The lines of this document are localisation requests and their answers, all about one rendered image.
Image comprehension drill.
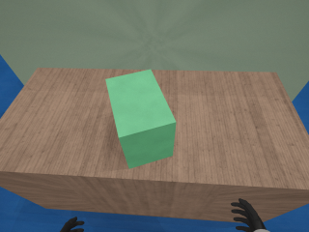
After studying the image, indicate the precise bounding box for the left robot hand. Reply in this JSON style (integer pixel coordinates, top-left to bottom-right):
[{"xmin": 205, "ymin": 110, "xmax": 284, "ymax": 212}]
[{"xmin": 60, "ymin": 217, "xmax": 85, "ymax": 232}]

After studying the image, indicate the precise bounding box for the pedestal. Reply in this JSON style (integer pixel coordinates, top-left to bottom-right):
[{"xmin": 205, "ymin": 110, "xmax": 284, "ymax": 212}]
[{"xmin": 0, "ymin": 68, "xmax": 309, "ymax": 223}]

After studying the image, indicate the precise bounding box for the right robot hand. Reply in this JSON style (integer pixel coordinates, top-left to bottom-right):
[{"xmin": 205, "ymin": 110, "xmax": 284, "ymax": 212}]
[{"xmin": 231, "ymin": 198, "xmax": 267, "ymax": 232}]

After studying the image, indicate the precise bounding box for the carton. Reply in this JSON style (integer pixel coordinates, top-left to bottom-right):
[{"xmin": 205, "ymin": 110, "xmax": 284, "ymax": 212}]
[{"xmin": 105, "ymin": 69, "xmax": 177, "ymax": 169}]

